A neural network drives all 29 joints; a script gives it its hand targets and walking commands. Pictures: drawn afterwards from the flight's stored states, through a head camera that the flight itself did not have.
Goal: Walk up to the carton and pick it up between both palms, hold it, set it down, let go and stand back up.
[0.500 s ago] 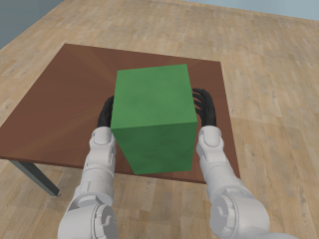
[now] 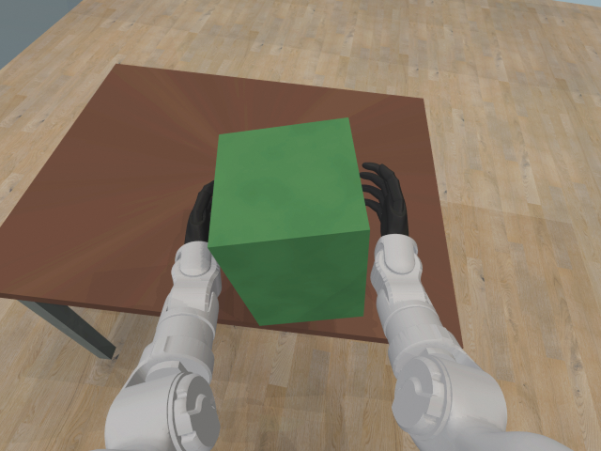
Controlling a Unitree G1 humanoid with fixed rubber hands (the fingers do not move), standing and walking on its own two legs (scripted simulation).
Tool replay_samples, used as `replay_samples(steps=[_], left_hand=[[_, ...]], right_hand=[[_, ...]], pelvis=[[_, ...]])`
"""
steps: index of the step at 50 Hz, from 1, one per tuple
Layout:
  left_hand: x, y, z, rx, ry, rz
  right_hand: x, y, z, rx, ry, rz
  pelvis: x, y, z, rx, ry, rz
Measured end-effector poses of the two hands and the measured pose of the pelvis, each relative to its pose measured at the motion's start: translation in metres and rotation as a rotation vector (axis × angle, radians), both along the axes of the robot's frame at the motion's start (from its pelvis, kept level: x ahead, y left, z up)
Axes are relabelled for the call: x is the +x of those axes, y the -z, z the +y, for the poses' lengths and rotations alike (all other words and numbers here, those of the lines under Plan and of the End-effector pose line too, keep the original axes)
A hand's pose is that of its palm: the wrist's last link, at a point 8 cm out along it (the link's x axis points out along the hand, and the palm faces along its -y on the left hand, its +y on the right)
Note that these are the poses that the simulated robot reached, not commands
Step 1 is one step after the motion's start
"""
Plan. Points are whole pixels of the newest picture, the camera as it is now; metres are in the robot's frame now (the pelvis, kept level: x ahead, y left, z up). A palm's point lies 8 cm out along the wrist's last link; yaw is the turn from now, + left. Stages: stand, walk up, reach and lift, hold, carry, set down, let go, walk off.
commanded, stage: set down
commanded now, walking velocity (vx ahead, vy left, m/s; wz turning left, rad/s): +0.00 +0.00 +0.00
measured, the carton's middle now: (298, 234) +0.40 +0.00 +0.01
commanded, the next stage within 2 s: none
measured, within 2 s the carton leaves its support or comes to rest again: rests again in 1.76 s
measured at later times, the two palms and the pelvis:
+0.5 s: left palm (208, 245) +0.39 +0.14 -0.01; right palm (383, 233) +0.41 -0.12 +0.02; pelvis +0.01 +0.00 -0.01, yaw +1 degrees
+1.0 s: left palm (211, 254) +0.39 +0.14 -0.02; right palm (383, 244) +0.40 -0.13 +0.00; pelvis +0.00 +0.00 -0.01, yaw +0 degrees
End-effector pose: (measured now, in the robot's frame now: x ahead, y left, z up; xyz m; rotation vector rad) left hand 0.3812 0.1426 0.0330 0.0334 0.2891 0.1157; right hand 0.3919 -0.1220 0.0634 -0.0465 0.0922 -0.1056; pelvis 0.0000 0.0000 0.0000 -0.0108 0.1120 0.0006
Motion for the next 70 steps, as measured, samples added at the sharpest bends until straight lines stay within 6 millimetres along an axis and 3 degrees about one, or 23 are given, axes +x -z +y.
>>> replay_samples(steps=[18, 33, 47, 70], left_hand=[[0.005, 0.039, 0.004, 0.012, -0.026, 0.057], [0.011, 0.045, -0.008, 0.004, -0.002, 0.057], [0.006, 0.055, -0.006, -0.001, -0.009, 0.061], [0.009, 0.059, -0.006, 0.0, -0.011, 0.026]], right_hand=[[0.01, 0.044, 0.003, 0.004, -0.017, 0.084], [0.009, 0.05, -0.008, 0.0, 0.009, 0.1], [0.005, 0.06, -0.006, -0.01, 0.001, 0.12], [0.005, 0.069, -0.007, -0.013, 0.014, 0.12]], pelvis=[[0.01, 0.004, 0.002, -0.008, -0.001, 0.112], [0.004, 0.007, -0.003, -0.005, -0.004, 0.164], [-0.005, 0.009, -0.003, -0.001, -0.003, 0.195], [-0.001, 0.01, 0.0, -0.007, -0.01, 0.215]])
